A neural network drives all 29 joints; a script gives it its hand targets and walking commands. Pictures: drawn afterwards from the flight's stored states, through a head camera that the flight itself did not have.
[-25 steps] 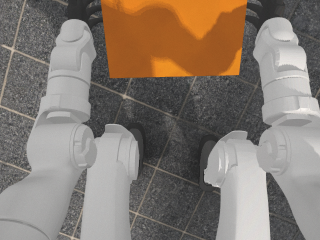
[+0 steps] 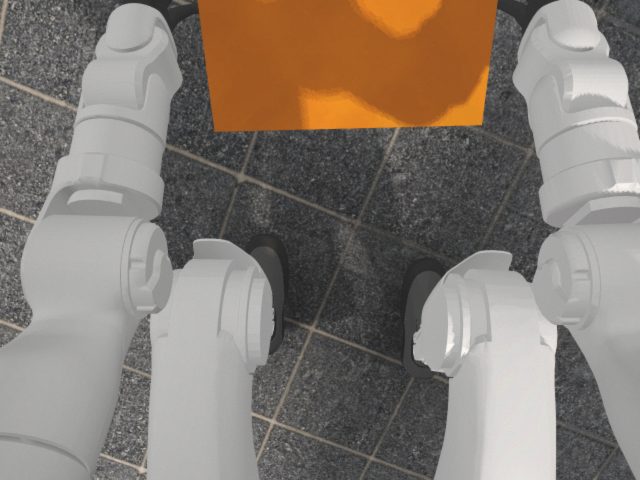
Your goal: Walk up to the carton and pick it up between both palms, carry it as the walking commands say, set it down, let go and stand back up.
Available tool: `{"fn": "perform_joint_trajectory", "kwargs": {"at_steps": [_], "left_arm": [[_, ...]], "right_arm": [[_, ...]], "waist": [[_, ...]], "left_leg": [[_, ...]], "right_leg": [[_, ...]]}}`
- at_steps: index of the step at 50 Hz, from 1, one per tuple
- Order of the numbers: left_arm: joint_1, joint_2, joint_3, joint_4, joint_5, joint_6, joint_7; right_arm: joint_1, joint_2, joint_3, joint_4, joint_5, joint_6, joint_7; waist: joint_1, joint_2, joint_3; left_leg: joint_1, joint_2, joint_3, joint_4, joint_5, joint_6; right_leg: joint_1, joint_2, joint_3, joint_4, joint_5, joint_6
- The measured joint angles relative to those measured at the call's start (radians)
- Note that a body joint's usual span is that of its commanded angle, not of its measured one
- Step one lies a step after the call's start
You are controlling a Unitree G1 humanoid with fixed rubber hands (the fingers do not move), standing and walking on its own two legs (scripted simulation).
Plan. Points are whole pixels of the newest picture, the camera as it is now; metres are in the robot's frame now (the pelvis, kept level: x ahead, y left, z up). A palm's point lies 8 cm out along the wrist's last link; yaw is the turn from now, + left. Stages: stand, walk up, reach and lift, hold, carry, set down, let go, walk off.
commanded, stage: set down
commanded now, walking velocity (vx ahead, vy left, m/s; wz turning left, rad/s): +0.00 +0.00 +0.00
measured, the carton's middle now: (343, 17) +0.56 +0.04 -0.26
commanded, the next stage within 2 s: none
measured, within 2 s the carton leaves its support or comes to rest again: rests again in 0.68 s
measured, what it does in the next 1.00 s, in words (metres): stands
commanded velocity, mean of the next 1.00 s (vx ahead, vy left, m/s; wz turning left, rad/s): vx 0.00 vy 0.00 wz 0.00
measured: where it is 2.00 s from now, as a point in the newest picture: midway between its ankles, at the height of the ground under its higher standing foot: (343, 325)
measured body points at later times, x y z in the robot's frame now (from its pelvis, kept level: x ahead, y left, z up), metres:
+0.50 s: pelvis +0.00 +0.00 -0.01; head +0.36 +0.01 +0.25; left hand +0.54 +0.22 -0.18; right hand +0.57 -0.15 -0.17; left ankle +0.13 +0.13 -0.34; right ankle +0.11 -0.13 -0.34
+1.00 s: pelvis +0.01 +0.00 -0.01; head +0.38 +0.01 +0.24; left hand +0.55 +0.22 -0.19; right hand +0.57 -0.15 -0.19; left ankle +0.13 +0.13 -0.34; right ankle +0.11 -0.13 -0.34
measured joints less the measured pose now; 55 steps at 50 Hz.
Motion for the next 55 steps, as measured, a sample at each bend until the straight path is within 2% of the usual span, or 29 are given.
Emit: {"fn": "perform_joint_trajectory", "kwargs": {"at_steps": [10,18,36,55], "left_arm": [[-0.045,0.009,0.004,0.039,-0.001,-0.007,-0.023],[-0.073,0.021,0.025,0.070,0.011,-0.015,-0.043],[-0.061,0.016,0.082,0.063,0.051,-0.036,-0.088],[-0.046,0.014,0.108,0.067,0.072,-0.058,-0.112]], "right_arm": [[-0.052,-0.025,0.009,0.061,0.010,-0.011,0.014],[-0.087,-0.028,-0.002,0.084,-0.011,-0.013,0.034],[-0.070,-0.009,-0.072,0.058,-0.063,-0.031,0.073],[-0.041,0.016,-0.119,0.030,-0.101,-0.053,0.088]], "waist": [[0.005,-0.006,0.041],[0.004,0.001,0.067],[0.003,0.001,0.069],[0.000,0.002,0.049]], "left_leg": [[0.010,0.004,-0.003,0.003,0.012,-0.002],[0.014,0.006,-0.001,0.015,0.011,-0.002],[0.014,0.006,-0.003,0.042,-0.025,-0.005],[0.005,0.005,-0.003,0.054,-0.051,-0.010]], "right_leg": [[0.006,0.007,-0.001,0.002,0.017,-0.001],[0.006,0.012,0.002,0.015,0.019,0.000],[0.008,0.013,0.002,0.042,-0.019,-0.002],[-0.002,0.011,0.002,0.056,-0.046,-0.005]]}}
